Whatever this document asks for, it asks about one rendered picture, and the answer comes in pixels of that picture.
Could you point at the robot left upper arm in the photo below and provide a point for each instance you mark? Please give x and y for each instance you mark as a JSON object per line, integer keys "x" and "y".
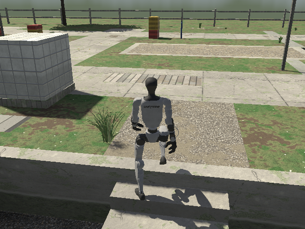
{"x": 135, "y": 109}

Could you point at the robot right hand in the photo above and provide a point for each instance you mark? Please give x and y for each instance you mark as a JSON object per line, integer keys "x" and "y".
{"x": 173, "y": 147}

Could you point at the robot left foot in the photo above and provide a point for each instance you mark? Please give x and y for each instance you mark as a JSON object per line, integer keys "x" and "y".
{"x": 141, "y": 196}

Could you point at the robot right upper arm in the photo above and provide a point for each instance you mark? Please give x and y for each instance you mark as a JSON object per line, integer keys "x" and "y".
{"x": 168, "y": 110}

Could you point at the right robot shin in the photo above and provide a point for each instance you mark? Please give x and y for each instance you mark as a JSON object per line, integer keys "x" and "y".
{"x": 162, "y": 148}

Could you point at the robot left forearm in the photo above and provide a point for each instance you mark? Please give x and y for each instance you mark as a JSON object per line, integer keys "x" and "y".
{"x": 133, "y": 124}

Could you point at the robot right forearm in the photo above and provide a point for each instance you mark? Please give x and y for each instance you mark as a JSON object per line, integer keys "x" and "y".
{"x": 171, "y": 131}

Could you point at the robot left hand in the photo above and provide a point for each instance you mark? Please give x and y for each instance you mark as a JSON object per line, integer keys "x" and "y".
{"x": 137, "y": 129}

